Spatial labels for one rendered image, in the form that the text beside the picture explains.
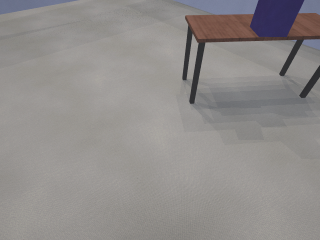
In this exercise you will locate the carton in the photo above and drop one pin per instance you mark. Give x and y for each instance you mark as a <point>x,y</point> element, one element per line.
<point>274,18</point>

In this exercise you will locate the table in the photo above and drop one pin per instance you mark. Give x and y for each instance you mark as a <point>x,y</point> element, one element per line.
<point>236,28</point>

